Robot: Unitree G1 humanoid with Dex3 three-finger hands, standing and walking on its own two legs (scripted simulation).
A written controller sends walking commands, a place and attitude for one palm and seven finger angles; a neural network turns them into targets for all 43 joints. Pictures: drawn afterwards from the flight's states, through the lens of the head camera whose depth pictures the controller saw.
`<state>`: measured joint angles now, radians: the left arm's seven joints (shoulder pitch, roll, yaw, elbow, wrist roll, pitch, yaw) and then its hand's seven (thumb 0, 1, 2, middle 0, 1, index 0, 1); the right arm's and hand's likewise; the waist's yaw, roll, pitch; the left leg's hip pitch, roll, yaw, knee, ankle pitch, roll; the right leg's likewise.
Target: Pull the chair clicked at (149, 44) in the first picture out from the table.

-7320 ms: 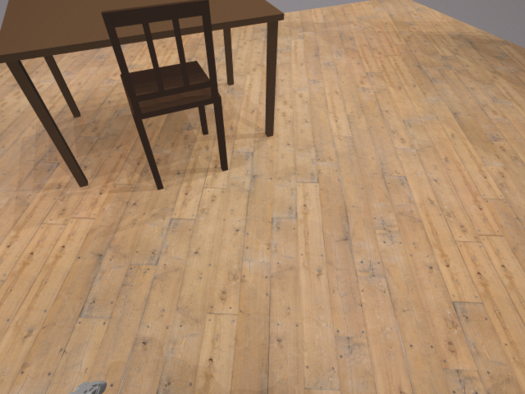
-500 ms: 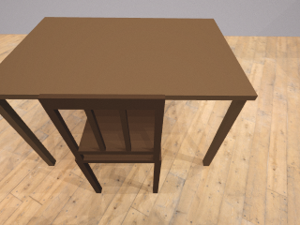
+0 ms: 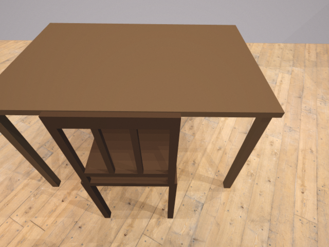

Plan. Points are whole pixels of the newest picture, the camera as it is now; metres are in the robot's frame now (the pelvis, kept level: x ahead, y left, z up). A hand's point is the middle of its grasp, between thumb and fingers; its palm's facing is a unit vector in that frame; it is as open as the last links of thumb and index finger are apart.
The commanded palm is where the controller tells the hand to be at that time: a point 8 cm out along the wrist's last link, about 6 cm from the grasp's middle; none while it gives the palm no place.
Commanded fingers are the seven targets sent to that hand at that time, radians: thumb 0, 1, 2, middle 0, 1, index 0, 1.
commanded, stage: look again from close up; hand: left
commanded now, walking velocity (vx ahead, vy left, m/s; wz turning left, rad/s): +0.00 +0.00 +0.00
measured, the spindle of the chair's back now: (104, 152) +0.41 +0.23 -0.09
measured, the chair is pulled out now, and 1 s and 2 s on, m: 0.00 0.00 0.00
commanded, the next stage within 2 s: raise the hand toward the chair's back in 0.22 s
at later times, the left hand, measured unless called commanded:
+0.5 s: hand (90, 232) +0.16 +0.19 -0.04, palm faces +0.25 -0.96 -0.15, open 7.7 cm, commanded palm +0.09 +0.24 -0.07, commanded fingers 0.00 0.67 0.80 -0.18 -0.26 -0.18 -0.26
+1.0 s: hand out of the picture +0.13 +0.17 -0.04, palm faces -0.03 -1.00 -0.06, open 11.6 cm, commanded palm +0.10 +0.24 -0.06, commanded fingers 0.00 0.08 0.55 -0.12 -0.17 -0.12 -0.17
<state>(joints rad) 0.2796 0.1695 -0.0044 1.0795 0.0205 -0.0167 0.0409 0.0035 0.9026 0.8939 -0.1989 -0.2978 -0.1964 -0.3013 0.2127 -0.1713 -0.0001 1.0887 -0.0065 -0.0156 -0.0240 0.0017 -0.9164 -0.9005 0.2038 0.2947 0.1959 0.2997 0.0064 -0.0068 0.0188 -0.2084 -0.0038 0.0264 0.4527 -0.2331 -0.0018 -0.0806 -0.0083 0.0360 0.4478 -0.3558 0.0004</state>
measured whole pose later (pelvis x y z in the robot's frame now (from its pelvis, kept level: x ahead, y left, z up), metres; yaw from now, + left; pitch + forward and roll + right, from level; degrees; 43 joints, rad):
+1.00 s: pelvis -0.09 -0.01 -0.11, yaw +2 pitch +13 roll -4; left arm 0.31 0.23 0.11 0.00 -0.25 -0.46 -0.27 0.01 0.30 0.64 -0.14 -0.20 -0.13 -0.21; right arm 0.16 -0.18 0.04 0.56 0.02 -0.21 -0.08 0.01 -0.90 -0.90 0.21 0.30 0.20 0.30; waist 0.02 0.05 -0.14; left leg -1.06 0.03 -0.09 1.26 -0.43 -0.02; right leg -0.89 0.03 -0.11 1.26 -0.60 -0.03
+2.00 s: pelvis -0.06 +0.02 -0.08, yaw +1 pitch +14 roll -4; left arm 0.26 0.27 0.23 0.09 -0.27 -0.36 -0.23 -0.01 -0.50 0.30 -0.06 -0.08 -0.06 -0.08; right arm 0.23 -0.23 0.02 0.56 0.02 -0.16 -0.06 0.01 -0.90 -0.90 0.21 0.30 0.20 0.30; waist -0.02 0.05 -0.14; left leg -0.95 0.02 -0.05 1.12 -0.42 0.02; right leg -0.77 0.01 -0.07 1.08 -0.56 0.01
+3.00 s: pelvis -0.05 +0.01 -0.09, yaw +1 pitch +16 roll -3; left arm 0.20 0.25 0.22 0.20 -0.27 -0.40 -0.24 -0.01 -0.50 0.30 -0.06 -0.08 -0.06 -0.08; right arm 0.22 -0.24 0.00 0.58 0.02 -0.15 -0.05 0.01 -0.90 -0.90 0.21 0.30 0.20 0.30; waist -0.04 0.05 -0.15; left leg -0.99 0.03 -0.04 1.14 -0.44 0.00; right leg -0.83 0.02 -0.05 1.12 -0.58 -0.01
